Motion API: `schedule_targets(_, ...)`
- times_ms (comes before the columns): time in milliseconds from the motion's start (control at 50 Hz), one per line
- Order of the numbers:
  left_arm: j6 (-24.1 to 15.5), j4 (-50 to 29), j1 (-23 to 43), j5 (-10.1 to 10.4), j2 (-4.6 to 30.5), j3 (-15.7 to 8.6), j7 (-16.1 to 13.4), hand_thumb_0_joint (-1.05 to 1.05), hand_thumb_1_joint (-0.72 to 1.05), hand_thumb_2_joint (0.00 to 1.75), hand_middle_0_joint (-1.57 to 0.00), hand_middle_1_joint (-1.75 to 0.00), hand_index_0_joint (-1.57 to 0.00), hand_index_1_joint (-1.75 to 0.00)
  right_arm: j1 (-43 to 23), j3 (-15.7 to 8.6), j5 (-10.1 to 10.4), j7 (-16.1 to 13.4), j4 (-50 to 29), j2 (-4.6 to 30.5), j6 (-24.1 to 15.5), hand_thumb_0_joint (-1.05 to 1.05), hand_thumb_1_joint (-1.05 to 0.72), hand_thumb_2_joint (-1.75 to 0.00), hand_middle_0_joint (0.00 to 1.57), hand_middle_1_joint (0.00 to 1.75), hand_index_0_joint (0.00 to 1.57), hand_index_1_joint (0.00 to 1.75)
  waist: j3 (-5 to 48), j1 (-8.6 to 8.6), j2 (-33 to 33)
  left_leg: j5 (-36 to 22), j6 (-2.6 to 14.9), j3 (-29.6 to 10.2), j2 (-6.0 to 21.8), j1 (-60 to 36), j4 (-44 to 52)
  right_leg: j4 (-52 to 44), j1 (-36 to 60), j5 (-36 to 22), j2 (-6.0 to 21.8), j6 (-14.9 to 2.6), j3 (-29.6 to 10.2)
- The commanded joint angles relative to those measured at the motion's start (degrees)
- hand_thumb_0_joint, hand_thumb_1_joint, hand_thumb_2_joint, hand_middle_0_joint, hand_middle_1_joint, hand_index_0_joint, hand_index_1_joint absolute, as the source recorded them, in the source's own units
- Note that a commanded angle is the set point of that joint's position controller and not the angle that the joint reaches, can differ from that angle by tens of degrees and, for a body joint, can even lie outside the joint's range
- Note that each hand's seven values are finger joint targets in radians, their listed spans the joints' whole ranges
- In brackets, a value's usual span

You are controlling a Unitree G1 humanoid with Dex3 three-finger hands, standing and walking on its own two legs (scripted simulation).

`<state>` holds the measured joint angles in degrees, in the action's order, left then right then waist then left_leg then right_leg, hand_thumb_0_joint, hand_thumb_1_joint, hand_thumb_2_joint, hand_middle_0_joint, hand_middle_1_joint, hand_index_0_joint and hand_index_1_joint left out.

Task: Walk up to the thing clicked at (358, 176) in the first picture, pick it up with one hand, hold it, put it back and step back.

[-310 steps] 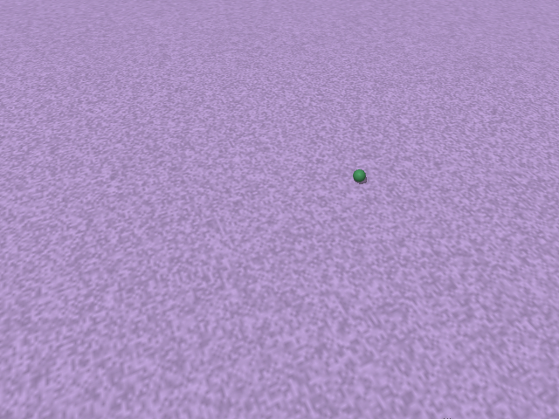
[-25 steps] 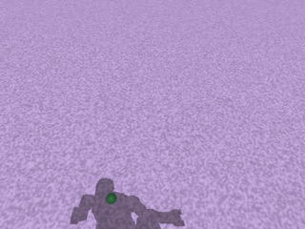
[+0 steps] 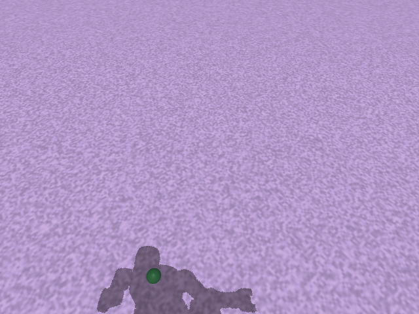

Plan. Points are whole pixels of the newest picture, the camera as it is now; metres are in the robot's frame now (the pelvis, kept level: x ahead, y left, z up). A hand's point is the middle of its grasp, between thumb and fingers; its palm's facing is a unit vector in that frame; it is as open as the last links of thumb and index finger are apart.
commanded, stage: stand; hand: left
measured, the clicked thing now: (153, 275) +0.41 +0.26 -0.75
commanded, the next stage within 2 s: none
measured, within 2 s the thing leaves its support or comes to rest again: neither
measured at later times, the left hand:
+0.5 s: hand out of the picture +0.10 +0.25 -0.16, palm faces -0.03 -0.94 -0.35, open 7.4 cm
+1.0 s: hand out of the picture +0.10 +0.24 -0.16, palm faces -0.02 -0.94 -0.35, open 7.4 cm
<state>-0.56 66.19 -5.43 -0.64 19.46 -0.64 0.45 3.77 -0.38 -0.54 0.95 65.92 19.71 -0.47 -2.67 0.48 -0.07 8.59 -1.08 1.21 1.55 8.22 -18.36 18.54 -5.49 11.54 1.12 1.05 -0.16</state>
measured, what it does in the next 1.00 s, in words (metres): stands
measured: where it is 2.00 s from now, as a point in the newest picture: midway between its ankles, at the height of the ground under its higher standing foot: outside the picture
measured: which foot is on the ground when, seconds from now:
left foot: down 0.00-1.00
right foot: down 0.00-1.00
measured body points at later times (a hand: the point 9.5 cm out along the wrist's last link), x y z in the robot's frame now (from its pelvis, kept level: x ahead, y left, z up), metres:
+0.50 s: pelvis +0.02 -0.01 +0.00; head +0.03 -0.01 +0.45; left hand +0.10 +0.29 -0.13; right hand +0.10 -0.31 -0.14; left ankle +0.02 +0.13 -0.75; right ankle -0.02 -0.13 -0.75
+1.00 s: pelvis +0.02 -0.01 +0.00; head +0.03 -0.01 +0.45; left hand +0.10 +0.29 -0.13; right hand +0.10 -0.31 -0.13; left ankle +0.02 +0.13 -0.75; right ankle -0.02 -0.13 -0.75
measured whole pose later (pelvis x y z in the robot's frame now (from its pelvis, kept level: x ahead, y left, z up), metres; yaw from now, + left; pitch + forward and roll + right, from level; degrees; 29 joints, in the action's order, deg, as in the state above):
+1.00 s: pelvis +0.02 -0.01 +0.00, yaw +0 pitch -1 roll +0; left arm -0.7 64.7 -6.1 -0.5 20.0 -0.5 0.1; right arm 4.9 -0.1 -0.4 0.5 65.1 20.1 -0.3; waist -2.6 0.5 -0.1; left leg 9.9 -2.0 1.0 2.3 6.1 -17.4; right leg 17.7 -3.4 12.9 0.4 0.2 0.1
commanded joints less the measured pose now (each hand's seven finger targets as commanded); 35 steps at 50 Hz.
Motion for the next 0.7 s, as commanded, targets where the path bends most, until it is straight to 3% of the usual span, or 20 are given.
schedule_targets(0,-1.39,-3.89,2.2,0.03,12.58,-2.08,-0.99,0.0,0.9,0.9,-0.2,-0.3,-0.2,-0.3,-2.87,-2.14,-0.11,-0.99,-3.35,11.87,-1.2,0.0,-0.9,-0.9,0.2,0.3,0.2,0.3,4.31,0.07,0.88,-5.67,1.54,-5.2,6.38,-3.01,2.38,-3.69,-1.99,-6.37,6.52,-1.65,-4.54)
schedule_targets(200,-1.3,-4.35,2.03,0.23,12.56,-2.04,-0.96,0.0,0.9,0.9,-0.2,-0.3,-0.2,-0.3,-1.84,-2.02,-0.01,-1.09,-3.12,12.54,-1.24,0.0,-0.9,-0.9,0.2,0.3,0.2,0.3,5.47,0.01,-0.38,-6.52,1.37,-5.02,6.4,-3.34,2.1,-3.72,-0.21,-7.64,6.74,-1.79,-4.58)
schedule_targets(300,-1.38,-4.57,1.95,0.29,12.77,-1.97,-1.02,0.0,0.9,0.9,-0.2,-0.3,-0.2,-0.3,-1.55,-1.88,-0.1,-1.19,-3.15,12.46,-1.34,0.0,-0.9,-0.9,0.2,0.3,0.2,0.3,5.93,-0.05,-0.24,-11.68,1.28,-4.85,6.7,-4.55,1.53,-2.89,0.2,-12.45,6.81,-1.88,-4.3)
schedule_targets(400,-1.28,-4.34,1.76,0.3,12.94,-2.04,-1.1,0.0,0.9,0.9,-0.2,-0.3,-0.2,-0.3,-1.7,-1.9,0.09,-1.32,-3.26,12.28,-1.2,0.0,-0.9,-0.9,0.2,0.3,0.2,0.3,5.56,-0.07,1.01,-11.6,1.35,-4.74,6.69,-4.9,1.48,-2.87,0.32,-12.86,6.68,-1.77,-3.96)
schedule_targets(500,-1.29,-4.54,1.58,0.27,12.95,-2.03,-1.24,0.0,0.9,0.9,-0.2,-0.3,-0.2,-0.3,-1.38,-1.94,0.02,-1.4,-3.31,12.23,-1.18,0.0,-0.9,-0.9,0.2,0.3,0.2,0.3,6.55,0.14,0.8,-15.45,1.28,-4.33,6.85,-6.46,0.59,-2.33,0.66,-17.82,6.84,-1.78,-3.85)
schedule_targets(640,-1.29,-4.72,1.65,0.26,12.91,-1.96,-1.34,0.0,0.9,0.9,-0.2,-0.3,-0.2,-0.3,-1.81,-1.94,0.05,-1.34,-3.6,12.26,-0.87,0.0,-0.9,-0.9,0.2,0.3,0.2,0.3,5.21,0.11,0.74,-11.15,1.29,-4.07,6.66,-5.43,1.0,-3.59,0.5,-14.19,6.81,-1.66,-4.11)
schedule_targets(680,-1.35,-4.9,1.41,0.24,12.85,-1.94,-1.3,0.0,0.9,0.9,-0.2,-0.3,-0.2,-0.3,-1.93,-1.94,0.08,-1.36,-3.66,12.38,-0.99,0.0,-0.9,-0.9,0.2,0.3,0.2,0.3,5.84,-0.07,-0.49,-12.49,1.42,-4.09,6.77,-6.1,1.05,-3.35,0.62,-15.19,6.76,-1.75,-4.05)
